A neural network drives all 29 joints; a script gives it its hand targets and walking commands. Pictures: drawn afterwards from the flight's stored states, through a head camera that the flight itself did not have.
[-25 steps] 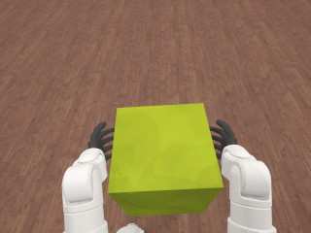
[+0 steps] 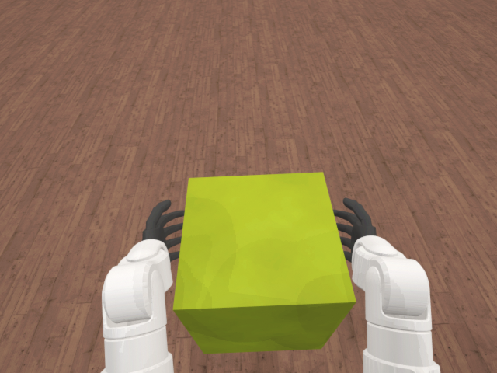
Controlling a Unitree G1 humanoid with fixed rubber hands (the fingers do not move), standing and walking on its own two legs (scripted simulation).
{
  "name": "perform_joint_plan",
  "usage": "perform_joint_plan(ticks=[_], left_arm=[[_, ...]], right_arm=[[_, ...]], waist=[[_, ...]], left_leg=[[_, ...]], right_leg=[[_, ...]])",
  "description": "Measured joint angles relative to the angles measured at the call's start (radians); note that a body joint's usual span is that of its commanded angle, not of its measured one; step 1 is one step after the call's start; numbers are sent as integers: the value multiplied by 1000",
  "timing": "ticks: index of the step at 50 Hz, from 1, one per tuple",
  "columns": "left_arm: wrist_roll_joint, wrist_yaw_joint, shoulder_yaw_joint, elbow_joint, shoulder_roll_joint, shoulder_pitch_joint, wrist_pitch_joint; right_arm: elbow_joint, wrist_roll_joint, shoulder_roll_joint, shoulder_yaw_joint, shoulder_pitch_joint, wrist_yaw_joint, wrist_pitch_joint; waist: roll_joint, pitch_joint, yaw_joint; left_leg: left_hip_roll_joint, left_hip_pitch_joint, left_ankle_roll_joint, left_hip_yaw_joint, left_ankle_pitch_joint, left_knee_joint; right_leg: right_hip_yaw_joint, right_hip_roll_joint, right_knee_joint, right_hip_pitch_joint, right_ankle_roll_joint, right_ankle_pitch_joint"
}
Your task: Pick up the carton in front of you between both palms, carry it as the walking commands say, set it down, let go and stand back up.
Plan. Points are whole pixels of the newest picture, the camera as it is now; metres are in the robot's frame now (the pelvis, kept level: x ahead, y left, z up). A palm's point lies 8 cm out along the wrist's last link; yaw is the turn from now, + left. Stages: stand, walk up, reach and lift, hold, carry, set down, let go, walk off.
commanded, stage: carry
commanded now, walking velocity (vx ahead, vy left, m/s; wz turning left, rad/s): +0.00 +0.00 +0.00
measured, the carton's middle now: (259, 269) +0.28 +0.00 +0.01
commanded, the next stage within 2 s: hold in 1.44 s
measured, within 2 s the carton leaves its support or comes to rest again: neither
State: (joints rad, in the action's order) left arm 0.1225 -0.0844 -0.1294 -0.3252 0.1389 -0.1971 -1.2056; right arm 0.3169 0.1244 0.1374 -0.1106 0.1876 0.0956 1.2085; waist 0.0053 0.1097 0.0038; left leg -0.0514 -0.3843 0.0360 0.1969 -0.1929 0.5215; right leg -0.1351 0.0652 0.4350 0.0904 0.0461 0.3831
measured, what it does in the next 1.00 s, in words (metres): shifts its weight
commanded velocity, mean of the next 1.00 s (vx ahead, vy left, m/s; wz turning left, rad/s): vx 0.00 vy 0.00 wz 0.00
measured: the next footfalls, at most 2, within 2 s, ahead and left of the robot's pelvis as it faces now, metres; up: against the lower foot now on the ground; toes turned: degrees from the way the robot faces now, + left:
none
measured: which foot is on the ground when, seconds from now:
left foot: down 0.00-1.00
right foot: down 0.00-1.00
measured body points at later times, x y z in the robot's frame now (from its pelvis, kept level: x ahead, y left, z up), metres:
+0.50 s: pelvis -0.03 -0.02 -0.01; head -0.04 -0.02 +0.44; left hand +0.25 +0.13 +0.07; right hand +0.25 -0.17 +0.06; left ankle +0.02 +0.11 -0.74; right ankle -0.14 -0.10 -0.74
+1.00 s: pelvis -0.07 -0.02 -0.01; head -0.10 -0.01 +0.44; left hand +0.22 +0.13 +0.03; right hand +0.22 -0.17 +0.03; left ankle +0.02 +0.11 -0.74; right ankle -0.14 -0.10 -0.74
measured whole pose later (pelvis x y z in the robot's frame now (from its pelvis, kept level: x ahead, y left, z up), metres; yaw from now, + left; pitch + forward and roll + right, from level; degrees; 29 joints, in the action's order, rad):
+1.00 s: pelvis -0.07 -0.02 -0.01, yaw -1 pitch +1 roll +0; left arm 0.23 -0.03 -0.14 0.07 0.14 -0.19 -0.88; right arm -0.07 0.23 0.14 -0.14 0.18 0.04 0.89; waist 0.01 0.09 0.00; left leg -0.10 -0.39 0.01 0.18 -0.13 0.52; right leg -0.19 0.05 0.55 0.15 -0.02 0.41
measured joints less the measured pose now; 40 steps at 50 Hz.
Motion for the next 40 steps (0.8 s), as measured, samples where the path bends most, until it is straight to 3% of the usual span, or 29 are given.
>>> perform_joint_plan(ticks=[6,24,40], left_arm=[[2,2,10,15,-2,11,-1],[8,5,4,46,-3,18,-5],[57,34,9,220,-5,29,154]], right_arm=[[-3,2,-2,1,-13,0,10],[-42,6,-2,4,-14,1,12],[-211,54,-4,1,-28,-30,-145]], waist=[[1,8,3],[7,-13,-3],[2,-13,-6]], left_leg=[[-5,23,-22,-5,-24,1],[-31,1,-31,-9,-44,72],[-41,-2,-25,-11,29,23]], right_leg=[[-22,4,56,5,-15,22],[-51,0,111,14,-46,90],[-57,-12,113,40,-57,46]])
